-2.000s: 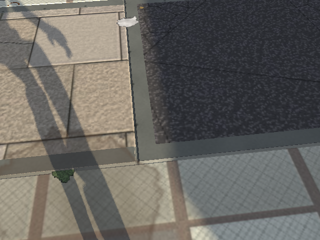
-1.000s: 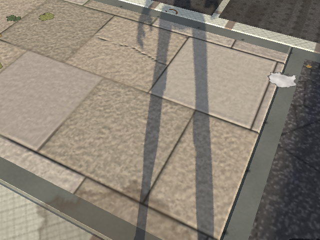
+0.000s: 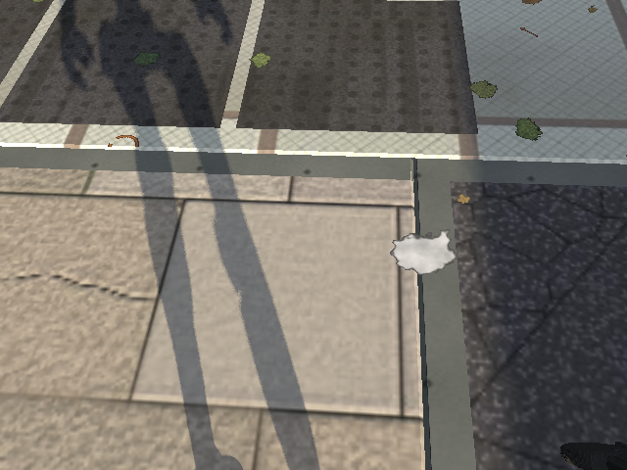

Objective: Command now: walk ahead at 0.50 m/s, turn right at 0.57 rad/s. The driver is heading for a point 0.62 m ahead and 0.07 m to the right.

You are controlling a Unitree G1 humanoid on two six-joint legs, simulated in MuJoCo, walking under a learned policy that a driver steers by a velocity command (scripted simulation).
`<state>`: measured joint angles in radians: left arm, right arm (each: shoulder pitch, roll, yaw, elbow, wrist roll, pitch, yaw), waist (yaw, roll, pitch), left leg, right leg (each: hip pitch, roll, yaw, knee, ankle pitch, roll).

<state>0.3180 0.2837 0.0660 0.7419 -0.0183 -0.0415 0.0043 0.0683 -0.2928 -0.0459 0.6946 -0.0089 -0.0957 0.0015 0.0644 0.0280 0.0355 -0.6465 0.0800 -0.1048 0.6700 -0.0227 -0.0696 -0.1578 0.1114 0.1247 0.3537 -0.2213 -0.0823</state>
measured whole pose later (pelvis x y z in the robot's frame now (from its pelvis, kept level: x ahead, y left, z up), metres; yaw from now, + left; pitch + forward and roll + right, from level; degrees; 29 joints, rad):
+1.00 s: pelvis +0.50 -0.11 +0.00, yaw -32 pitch +1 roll -1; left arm 0.25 0.28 0.05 0.71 0.00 -0.03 0.01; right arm 0.09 -0.30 -0.04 0.76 -0.01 -0.07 0.01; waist 0.04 0.05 0.06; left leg -0.63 0.08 -0.05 0.71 -0.02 -0.06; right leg -0.16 0.10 0.05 0.35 -0.21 -0.08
